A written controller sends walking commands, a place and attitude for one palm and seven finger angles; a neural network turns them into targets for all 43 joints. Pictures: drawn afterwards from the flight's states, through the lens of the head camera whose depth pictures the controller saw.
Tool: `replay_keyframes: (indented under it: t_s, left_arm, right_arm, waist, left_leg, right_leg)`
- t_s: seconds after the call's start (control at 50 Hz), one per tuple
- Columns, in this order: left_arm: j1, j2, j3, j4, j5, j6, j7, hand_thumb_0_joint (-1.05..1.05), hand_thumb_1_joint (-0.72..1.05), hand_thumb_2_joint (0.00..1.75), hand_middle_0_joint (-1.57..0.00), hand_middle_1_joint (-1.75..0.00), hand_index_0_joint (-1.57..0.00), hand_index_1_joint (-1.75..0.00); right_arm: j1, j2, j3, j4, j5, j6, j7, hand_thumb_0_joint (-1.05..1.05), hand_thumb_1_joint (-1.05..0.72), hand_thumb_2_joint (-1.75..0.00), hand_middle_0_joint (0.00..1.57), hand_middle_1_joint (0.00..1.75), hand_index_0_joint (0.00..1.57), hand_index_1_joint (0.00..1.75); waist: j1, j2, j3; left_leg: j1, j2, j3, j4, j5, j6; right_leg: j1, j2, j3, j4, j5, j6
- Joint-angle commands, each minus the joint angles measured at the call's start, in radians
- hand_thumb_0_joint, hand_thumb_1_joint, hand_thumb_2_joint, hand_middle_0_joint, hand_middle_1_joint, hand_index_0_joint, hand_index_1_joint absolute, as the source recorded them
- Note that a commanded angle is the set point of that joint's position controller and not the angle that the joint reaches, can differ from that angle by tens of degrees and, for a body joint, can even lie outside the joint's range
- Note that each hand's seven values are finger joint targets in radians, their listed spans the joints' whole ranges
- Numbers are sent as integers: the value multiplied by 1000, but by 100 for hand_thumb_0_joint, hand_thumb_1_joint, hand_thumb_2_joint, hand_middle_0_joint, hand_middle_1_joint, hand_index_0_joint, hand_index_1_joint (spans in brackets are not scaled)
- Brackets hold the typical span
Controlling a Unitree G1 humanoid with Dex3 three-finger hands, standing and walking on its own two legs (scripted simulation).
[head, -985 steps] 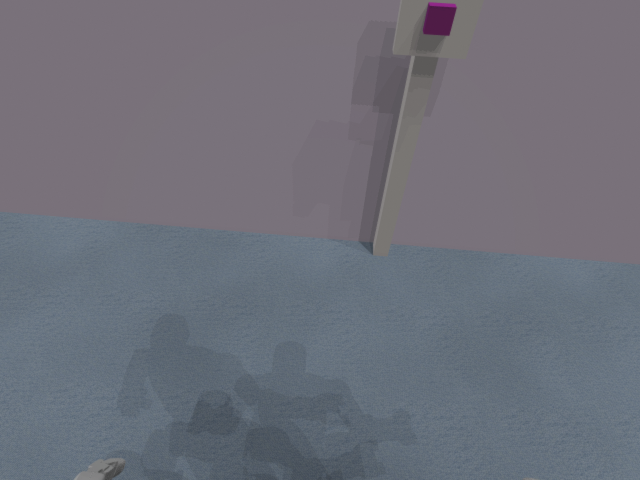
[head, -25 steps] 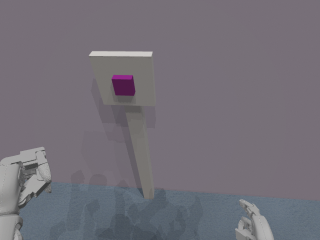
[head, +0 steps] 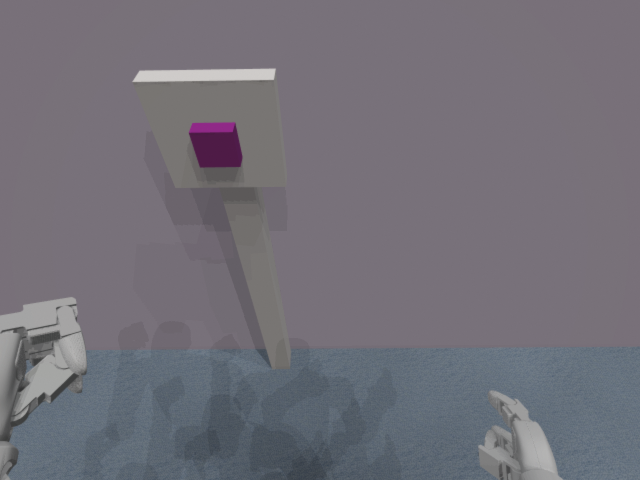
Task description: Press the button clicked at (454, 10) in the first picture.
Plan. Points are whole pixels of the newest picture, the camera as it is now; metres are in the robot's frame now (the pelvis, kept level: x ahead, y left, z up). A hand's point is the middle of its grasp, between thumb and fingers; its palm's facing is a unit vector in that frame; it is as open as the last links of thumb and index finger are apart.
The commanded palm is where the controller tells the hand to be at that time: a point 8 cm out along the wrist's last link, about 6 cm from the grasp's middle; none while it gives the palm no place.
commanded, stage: step back with the hand held close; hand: left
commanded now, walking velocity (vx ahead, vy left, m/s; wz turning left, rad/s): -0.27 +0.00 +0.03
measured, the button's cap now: (217, 144) +0.52 +0.19 +0.15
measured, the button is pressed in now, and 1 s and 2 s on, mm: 0 0 0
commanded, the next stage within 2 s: stop stepping back and stand still in 1.02 s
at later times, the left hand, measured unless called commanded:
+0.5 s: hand out of the picture +0.10 +0.27 +0.16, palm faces +0.40 -0.79 -0.46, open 3.1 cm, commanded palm +0.04 +0.31 +0.17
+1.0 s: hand out of the picture +0.04 +0.28 +0.17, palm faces +0.27 -0.87 -0.40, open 3.1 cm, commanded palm -0.02 +0.33 +0.17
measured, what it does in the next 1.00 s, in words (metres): walks backwards: right foot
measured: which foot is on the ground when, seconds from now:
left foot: down 0.00-1.00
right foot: down 0.00-0.58, up 0.60-0.86, down 0.88-1.00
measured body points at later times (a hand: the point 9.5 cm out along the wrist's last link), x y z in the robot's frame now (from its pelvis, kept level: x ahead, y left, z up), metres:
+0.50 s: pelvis -0.08 +0.03 -0.01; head -0.05 +0.04 +0.44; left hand +0.07 +0.31 +0.18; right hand +0.11 -0.20 -0.09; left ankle +0.03 +0.10 -0.73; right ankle -0.04 -0.10 -0.74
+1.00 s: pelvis -0.16 +0.06 -0.02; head -0.15 +0.09 +0.43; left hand +0.02 +0.32 +0.19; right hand +0.02 -0.17 -0.08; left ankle +0.03 +0.09 -0.74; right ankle -0.23 -0.09 -0.74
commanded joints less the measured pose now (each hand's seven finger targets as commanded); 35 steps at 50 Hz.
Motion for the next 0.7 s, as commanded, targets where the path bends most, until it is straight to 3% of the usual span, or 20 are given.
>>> replay_keyframes:
  t_s: [0.0,0.1,0.18,0.26,0.32,0.36,0.38,0.4,0.42,0.44,0.46,0.5,0.52,0.54,0.56,0.58,0.6,0.62,0.64,0.68]
  left_arm:
    - [37,187,169,-233,-15,-71,35,0,90,90,-130,-150,-130,-150]
    - [44,179,164,-226,-14,-90,43,0,90,90,-130,-150,-130,-150]
    - [30,195,181,-258,-3,-118,50,0,90,90,-130,-150,-130,-150]
    - [31,171,182,-258,15,-139,54,0,90,90,-130,-150,-130,-150]
    - [36,168,194,-254,19,-151,55,0,90,90,-130,-150,-130,-150]
    - [25,165,187,-253,20,-157,57,0,90,90,-130,-150,-130,-150]
    - [10,184,198,-272,15,-162,60,0,90,90,-130,-150,-130,-150]
    - [7,172,179,-264,11,-165,65,0,90,90,-130,-150,-130,-150]
    - [-6,162,165,-252,10,-164,72,0,90,90,-130,-150,-130,-150]
    - [-35,154,147,-250,11,-160,79,0,90,90,-130,-150,-130,-150]
    - [-53,156,144,-246,16,-156,85,0,90,90,-130,-150,-130,-150]
    - [-80,173,146,-272,23,-157,91,0,90,90,-130,-150,-130,-150]
    - [-73,176,149,-279,24,-160,89,0,90,90,-130,-150,-130,-150]
    - [-77,183,152,-310,23,-171,84,0,90,90,-130,-150,-130,-150]
    - [-71,186,177,-324,33,-187,80,0,90,90,-130,-150,-130,-150]
    - [-88,192,187,-325,49,-201,74,0,90,90,-130,-150,-130,-150]
    - [-64,217,238,-302,43,-200,78,0,90,90,-130,-150,-130,-150]
    - [-45,204,226,-301,35,-198,76,0,90,90,-130,-150,-130,-150]
    - [-6,191,218,-293,24,-196,76,0,90,90,-130,-150,-130,-150]
    - [42,153,177,-302,11,-193,69,0,90,90,-130,-150,-130,-150]
  right_arm:
    - [-95,-91,-40,-182,2,-41,-14,0,-90,-90,20,30,20,30]
    - [-83,-97,-46,-182,2,-57,-16,0,-90,-90,20,30,20,30]
    - [-82,-114,-49,-184,-4,-87,-19,0,-90,-90,20,30,20,30]
    - [-70,-115,-47,-188,-5,-119,-17,0,-90,-90,20,30,20,30]
    - [-61,-111,-50,-180,-9,-138,-19,0,-90,-90,20,30,20,30]
    - [-52,-106,-54,-172,-11,-146,-16,0,-90,-90,20,30,20,30]
    - [-47,-105,-56,-162,-13,-149,-15,0,-90,-90,20,30,20,30]
    - [-34,-89,-53,-144,-14,-151,-14,0,-90,-90,20,30,20,30]
    - [-21,-88,-55,-123,-16,-151,-10,0,-90,-90,20,30,20,30]
    - [-19,-81,-53,-109,-17,-152,-8,0,-90,-90,20,30,20,30]
    - [-22,-76,-50,-101,-17,-153,-9,0,-90,-90,20,30,20,30]
    - [-32,-84,-48,-97,-18,-154,-18,0,-90,-90,20,30,20,30]
    - [-46,-90,-45,-104,-18,-156,-24,0,-90,-90,20,30,20,30]
    - [-64,-107,-43,-118,-17,-165,-28,0,-90,-90,20,30,20,30]
    - [-84,-122,-43,-130,-21,-180,-29,0,-90,-90,20,30,20,30]
    - [-94,-125,-48,-127,-32,-192,-31,0,-90,-90,20,30,20,30]
    - [-67,-104,-56,-115,-41,-194,-26,0,-90,-90,20,30,20,30]
    - [-62,-87,-58,-111,-42,-198,-13,0,-90,-90,20,30,20,30]
    - [-61,-82,-61,-109,-38,-203,-4,0,-90,-90,20,30,20,30]
    - [-62,-77,-57,-109,-34,-211,9,0,-90,-90,20,30,20,30]
  waist:
    - [3,-4,-198]
    - [-5,-7,-152]
    - [-5,49,-128]
    - [-5,84,-97]
    - [-6,69,-92]
    - [-12,19,-74]
    - [-15,-29,-85]
    - [-21,-101,-82]
    - [-28,-147,-88]
    - [-33,-180,-88]
    - [-37,-189,-94]
    - [-41,-131,-82]
    - [-33,-62,-73]
    - [-26,56,-63]
    - [-18,219,-80]
    - [-18,289,-75]
    - [-14,220,-101]
    - [-6,99,-128]
    - [0,60,-154]
    - [2,157,-174]
  left_leg:
    - [178,78,-95,9,403,24]
    - [85,92,-119,-32,211,25]
    - [-43,113,-171,-116,-51,36]
    - [-252,146,-230,-204,-344,56]
    - [-313,144,-232,-202,-414,54]
    - [-273,107,-199,-124,-401,36]
    - [-197,78,-180,-54,-360,20]
    - [-88,39,-148,67,-269,-3]
    - [-2,9,-117,196,-193,-20]
    - [31,-3,-110,273,-157,-25]
    - [40,-5,-110,282,-131,-25]
    - [70,12,-136,147,-89,-14]
    - [42,50,-184,45,-76,1]
    - [-27,128,-283,-101,-177,23]
    - [-233,250,-437,-326,-467,68]
    - [-403,322,-558,-452,-674,106]
    - [-374,334,-552,-435,-596,114]
    - [-285,303,-487,-361,-455,114]
    - [-188,271,-406,-323,-357,99]
    - [-112,225,-310,-326,-309,57]
  right_leg:
    - [-61,-75,65,8,394,41]
    - [-86,-68,75,1,225,31]
    - [-46,-42,76,36,73,20]
    - [57,-16,70,132,-10,13]
    - [71,-13,81,139,-66,3]
    - [-25,-42,134,58,-164,-19]
    - [-111,-73,178,-13,-226,-35]
    - [-237,-136,239,-92,-258,-63]
    - [-330,-207,300,-146,-238,-96]
    - [-365,-256,314,-153,-165,-116]
    - [-353,-264,289,-129,-73,-115]
    - [-348,-199,202,-55,2,-75]
    - [-325,-129,154,0,-24,-39]
    - [-276,-48,107,87,-101,-4]
    - [-78,46,56,314,-152,26]
    - [39,93,78,547,-175,29]
    - [-6,85,109,667,-197,19]
    - [-64,71,114,652,-218,7]
    - [-110,60,94,596,-239,5]
    - [-99,63,38,460,-258,-1]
